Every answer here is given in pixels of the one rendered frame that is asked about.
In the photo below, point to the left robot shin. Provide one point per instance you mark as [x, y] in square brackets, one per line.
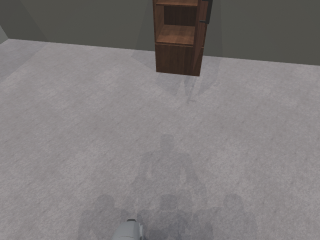
[131, 219]

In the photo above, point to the left robot thigh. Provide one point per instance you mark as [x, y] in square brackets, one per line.
[129, 230]

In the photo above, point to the handle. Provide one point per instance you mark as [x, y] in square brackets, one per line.
[208, 14]

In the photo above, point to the cupboard door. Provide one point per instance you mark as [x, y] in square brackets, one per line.
[201, 14]

